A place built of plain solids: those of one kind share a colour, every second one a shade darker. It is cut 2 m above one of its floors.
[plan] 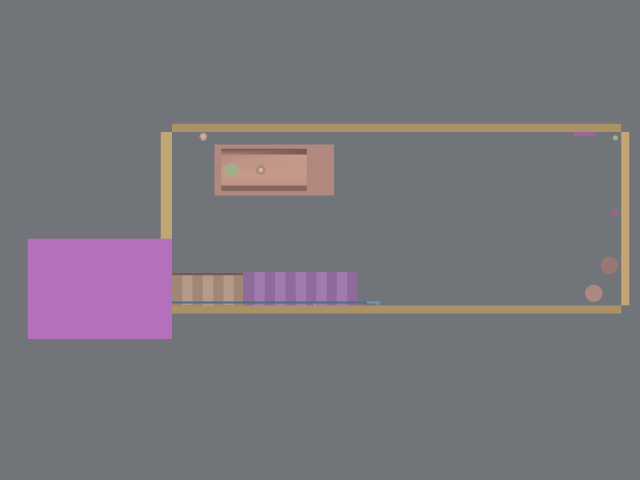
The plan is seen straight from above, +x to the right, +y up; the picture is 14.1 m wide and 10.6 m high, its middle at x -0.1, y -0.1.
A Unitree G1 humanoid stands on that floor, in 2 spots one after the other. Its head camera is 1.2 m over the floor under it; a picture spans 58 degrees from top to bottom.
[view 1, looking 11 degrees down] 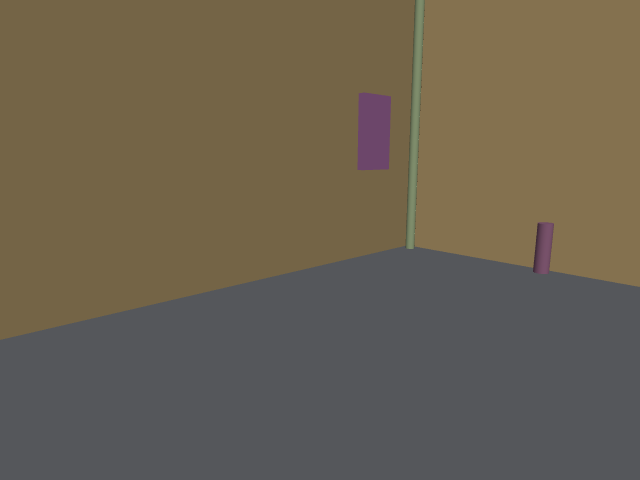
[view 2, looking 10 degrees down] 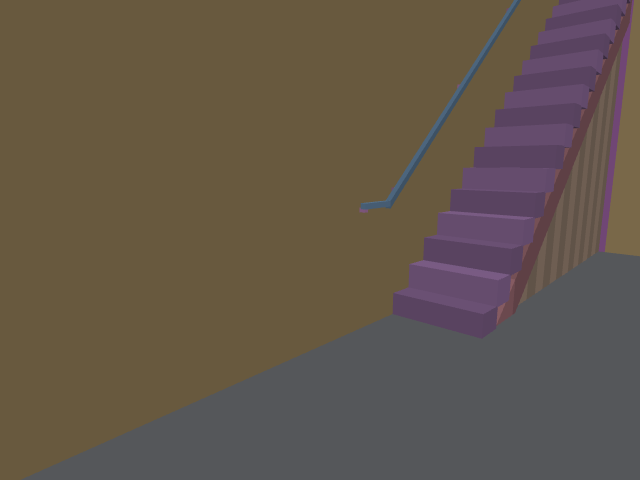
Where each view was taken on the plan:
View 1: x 1.73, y -1.13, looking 47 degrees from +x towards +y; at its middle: wall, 4.76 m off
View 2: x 3.58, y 0.31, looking -137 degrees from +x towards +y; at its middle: wall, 2.76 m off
